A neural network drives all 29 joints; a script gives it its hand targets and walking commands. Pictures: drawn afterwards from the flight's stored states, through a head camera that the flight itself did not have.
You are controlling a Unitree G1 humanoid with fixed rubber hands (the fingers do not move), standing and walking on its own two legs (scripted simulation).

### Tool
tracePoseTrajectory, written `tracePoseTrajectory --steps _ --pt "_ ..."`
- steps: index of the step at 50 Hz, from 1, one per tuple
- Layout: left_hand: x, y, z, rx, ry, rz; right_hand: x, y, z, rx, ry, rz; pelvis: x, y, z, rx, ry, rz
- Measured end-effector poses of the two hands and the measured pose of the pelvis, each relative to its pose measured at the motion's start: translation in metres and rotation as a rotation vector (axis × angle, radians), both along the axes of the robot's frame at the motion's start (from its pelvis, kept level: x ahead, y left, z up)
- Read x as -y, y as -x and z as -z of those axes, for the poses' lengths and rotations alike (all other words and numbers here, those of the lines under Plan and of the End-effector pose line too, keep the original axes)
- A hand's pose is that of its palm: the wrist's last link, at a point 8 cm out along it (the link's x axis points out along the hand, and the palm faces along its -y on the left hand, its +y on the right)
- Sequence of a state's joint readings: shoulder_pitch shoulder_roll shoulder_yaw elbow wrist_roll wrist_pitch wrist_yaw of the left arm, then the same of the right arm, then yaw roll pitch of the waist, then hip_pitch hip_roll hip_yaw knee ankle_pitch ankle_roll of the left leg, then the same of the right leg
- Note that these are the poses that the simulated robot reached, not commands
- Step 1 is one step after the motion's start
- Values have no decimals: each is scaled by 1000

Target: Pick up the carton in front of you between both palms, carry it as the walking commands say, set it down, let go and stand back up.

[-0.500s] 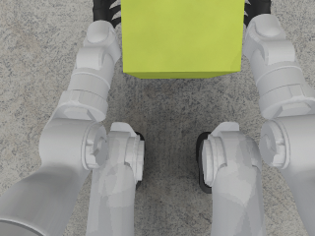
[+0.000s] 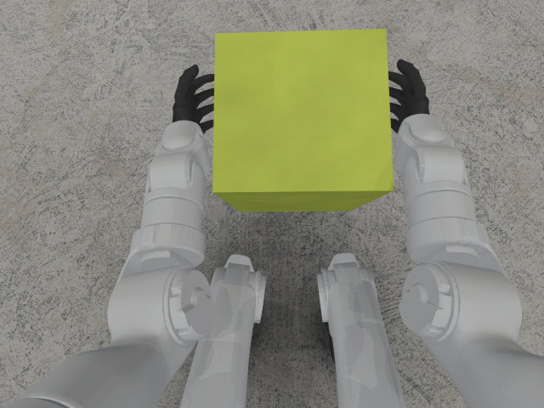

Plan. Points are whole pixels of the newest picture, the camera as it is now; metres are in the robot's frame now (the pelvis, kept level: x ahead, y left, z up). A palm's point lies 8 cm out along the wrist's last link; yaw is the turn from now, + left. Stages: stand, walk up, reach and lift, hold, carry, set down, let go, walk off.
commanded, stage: reach and lift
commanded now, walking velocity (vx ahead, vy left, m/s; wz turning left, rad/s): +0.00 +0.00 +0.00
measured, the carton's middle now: (296, 141) +0.49 -0.02 -0.13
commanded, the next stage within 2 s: none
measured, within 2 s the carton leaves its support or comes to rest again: neither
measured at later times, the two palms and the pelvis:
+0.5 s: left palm (130, 95) +0.45 +0.14 +0.10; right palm (472, 90) +0.45 -0.16 +0.09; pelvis +0.05 +0.00 +0.13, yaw -1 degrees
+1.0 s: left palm out of the picture +0.42 +0.14 +0.25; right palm out of the picture +0.41 -0.16 +0.25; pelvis +0.10 +0.00 +0.26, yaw -1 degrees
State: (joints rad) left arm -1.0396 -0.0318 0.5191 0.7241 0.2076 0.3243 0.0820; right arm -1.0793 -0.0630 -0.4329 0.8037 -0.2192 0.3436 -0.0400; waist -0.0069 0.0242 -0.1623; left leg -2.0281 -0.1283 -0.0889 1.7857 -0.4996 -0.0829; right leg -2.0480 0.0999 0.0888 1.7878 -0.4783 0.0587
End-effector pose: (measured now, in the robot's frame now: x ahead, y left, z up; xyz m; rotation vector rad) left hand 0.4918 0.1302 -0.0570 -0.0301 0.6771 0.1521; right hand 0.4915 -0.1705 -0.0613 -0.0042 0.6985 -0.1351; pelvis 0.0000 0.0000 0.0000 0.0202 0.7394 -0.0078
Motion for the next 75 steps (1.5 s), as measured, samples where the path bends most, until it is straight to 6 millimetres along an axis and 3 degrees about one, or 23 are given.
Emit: tracePoseTrajectory --steps 9,21,37,49,62,75 --pt "0 10 -48 9 5 6 0 13 -48 9 -9 16 -2 -15 -42 23 4 6" --pt "-5 30 -128 0 12 -3 -5 34 -127 0 -18 23 -1 -41 -110 128 10 8" --pt "-9 57 -229 3 10 10 -9 63 -228 3 -25 37 -2 -75 -203 313 19 12" --pt "-12 75 -301 8 8 20 -12 82 -301 8 -20 40 -3 -100 -260 506 25 14" --pt "-17 91 -369 31 -18 52 -16 101 -369 31 5 29 -3 -108 -291 733 31 13" --pt "-15 99 -374 2 -24 54 -15 108 -374 2 7 21 -3 -90 -290 799 31 16"
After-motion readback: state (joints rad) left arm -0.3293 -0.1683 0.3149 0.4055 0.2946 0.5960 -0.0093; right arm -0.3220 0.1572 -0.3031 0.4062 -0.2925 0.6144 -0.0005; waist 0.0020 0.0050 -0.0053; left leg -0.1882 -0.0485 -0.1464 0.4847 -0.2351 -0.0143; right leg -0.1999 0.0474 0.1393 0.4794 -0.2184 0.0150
